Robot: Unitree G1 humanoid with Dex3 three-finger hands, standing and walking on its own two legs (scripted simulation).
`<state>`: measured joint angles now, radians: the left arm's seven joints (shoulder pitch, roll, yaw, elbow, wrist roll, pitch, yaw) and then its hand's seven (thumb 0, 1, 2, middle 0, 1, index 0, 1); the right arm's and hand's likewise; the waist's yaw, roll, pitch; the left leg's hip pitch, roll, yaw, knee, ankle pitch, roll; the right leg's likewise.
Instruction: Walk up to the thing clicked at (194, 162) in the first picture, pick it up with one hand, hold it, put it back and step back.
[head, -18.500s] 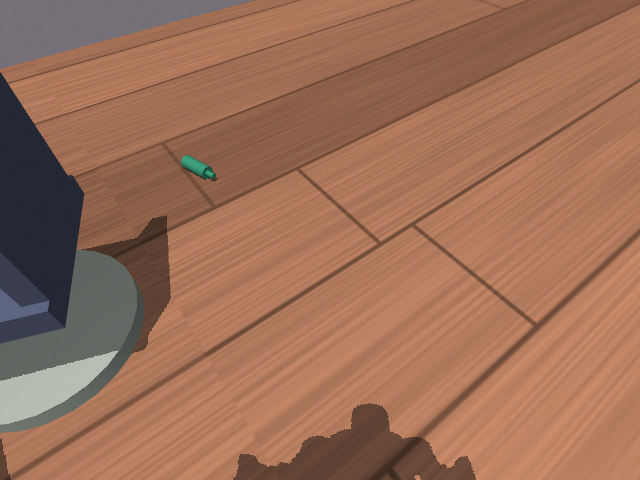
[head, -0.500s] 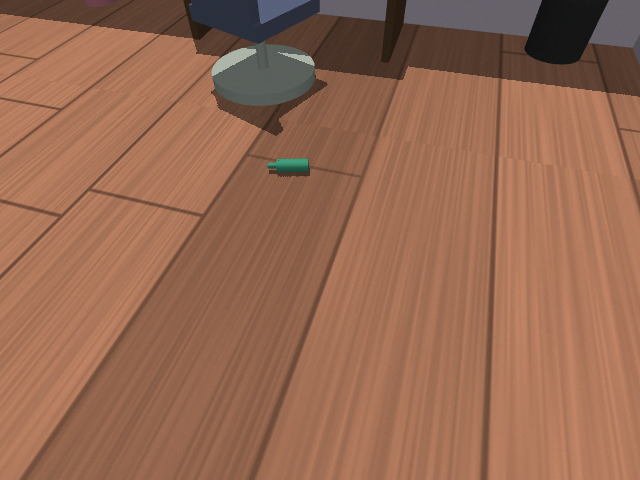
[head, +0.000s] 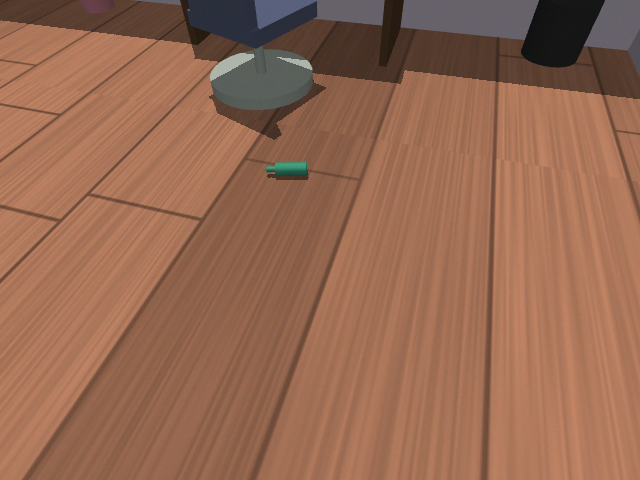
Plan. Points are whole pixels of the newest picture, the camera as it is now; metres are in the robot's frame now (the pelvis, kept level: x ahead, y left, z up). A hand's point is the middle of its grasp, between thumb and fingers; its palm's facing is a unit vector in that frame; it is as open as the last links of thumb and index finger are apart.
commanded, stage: stand
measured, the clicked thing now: (286, 169) +1.54 +0.25 -0.75
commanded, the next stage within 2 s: none
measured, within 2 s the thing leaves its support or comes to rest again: neither
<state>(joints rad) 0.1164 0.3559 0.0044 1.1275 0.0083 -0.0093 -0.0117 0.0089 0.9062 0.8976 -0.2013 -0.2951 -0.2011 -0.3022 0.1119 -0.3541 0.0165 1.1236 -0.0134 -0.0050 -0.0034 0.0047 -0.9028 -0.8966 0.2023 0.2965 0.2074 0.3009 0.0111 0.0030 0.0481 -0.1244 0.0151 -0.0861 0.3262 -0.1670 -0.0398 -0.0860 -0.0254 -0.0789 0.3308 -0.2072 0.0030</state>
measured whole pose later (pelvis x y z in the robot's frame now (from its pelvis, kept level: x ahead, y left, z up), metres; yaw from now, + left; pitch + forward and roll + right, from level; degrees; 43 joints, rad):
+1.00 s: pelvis +0.00 +0.00 +0.00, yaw -1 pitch -2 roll +0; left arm 0.12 0.35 0.00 1.13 0.01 -0.01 -0.01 0.01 0.91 0.90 -0.20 -0.30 -0.20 -0.30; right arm 0.12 -0.35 0.01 1.12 -0.02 -0.01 0.00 0.00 -0.90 -0.90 0.20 0.30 0.21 0.30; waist 0.01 0.00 0.05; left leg -0.12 0.02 -0.08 0.32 -0.17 -0.04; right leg -0.08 -0.02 -0.07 0.32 -0.20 0.00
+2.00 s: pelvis +0.00 +0.00 +0.00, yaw -1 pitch -2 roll +0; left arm 0.12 0.35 0.00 1.13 0.01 -0.01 -0.01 0.01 0.91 0.90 -0.20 -0.30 -0.20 -0.30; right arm 0.12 -0.35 0.02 1.12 -0.01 -0.01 -0.01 0.00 -0.90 -0.90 0.20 0.30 0.21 0.30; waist 0.01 0.00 0.05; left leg -0.12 0.02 -0.07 0.33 -0.17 -0.04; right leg -0.09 -0.02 -0.06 0.33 -0.21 0.00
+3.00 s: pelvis +0.13 +0.05 -0.01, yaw +0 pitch -3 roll +2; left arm 0.25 0.46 0.07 0.99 0.02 -0.02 -0.10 0.01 0.91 0.90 -0.20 -0.29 -0.20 -0.30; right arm 0.30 -0.39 -0.08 0.95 -0.03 -0.09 0.05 0.00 -0.90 -0.90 0.20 0.30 0.21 0.30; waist 0.00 -0.08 0.05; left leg -0.10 0.01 0.11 0.41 -0.26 0.02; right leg -0.47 -0.07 0.03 0.89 -0.29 0.01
